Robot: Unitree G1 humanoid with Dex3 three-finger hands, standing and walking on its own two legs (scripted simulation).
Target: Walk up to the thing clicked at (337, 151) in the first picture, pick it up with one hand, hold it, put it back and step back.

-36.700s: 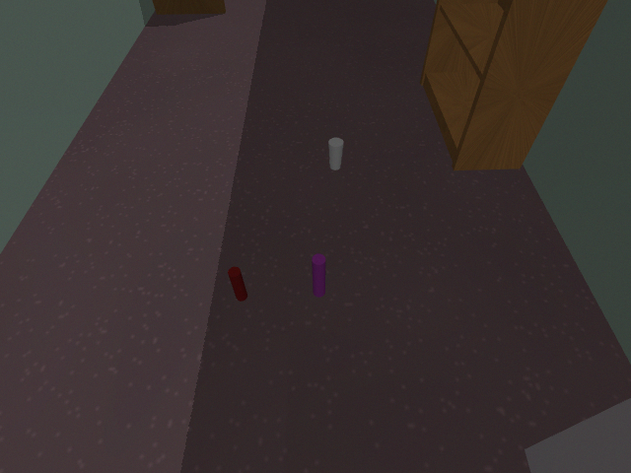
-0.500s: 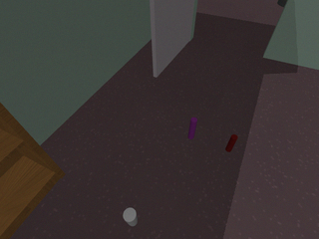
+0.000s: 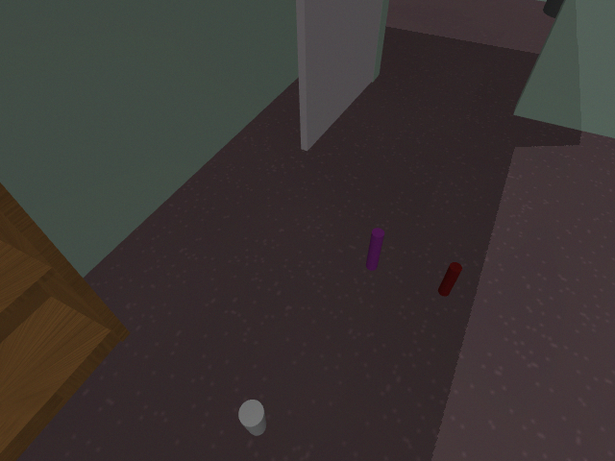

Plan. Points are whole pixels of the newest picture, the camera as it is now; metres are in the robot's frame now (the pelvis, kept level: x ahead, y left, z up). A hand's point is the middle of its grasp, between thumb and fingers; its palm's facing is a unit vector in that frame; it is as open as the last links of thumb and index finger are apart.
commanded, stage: stand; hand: left
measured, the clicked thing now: (254, 419) +0.34 +0.19 -0.71
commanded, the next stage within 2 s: go down in 1.76 s
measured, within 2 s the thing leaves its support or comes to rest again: neither
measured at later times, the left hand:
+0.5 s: hand out of the picture +0.07 +0.25 -0.16, palm faces -0.02 -0.94 -0.34, open 7.4 cm
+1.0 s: hand out of the picture +0.08 +0.25 -0.15, palm faces -0.01 -0.94 -0.35, open 7.4 cm
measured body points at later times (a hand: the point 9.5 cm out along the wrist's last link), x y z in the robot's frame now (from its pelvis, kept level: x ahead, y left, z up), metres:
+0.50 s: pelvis +0.00 +0.00 +0.00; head +0.01 -0.01 +0.45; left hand +0.07 +0.30 -0.13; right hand +0.07 -0.31 -0.14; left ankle -0.01 +0.13 -0.75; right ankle +0.01 -0.13 -0.75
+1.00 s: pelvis +0.00 -0.01 +0.00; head +0.01 -0.01 +0.45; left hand +0.08 +0.30 -0.13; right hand +0.08 -0.31 -0.13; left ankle -0.01 +0.13 -0.75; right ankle +0.01 -0.13 -0.75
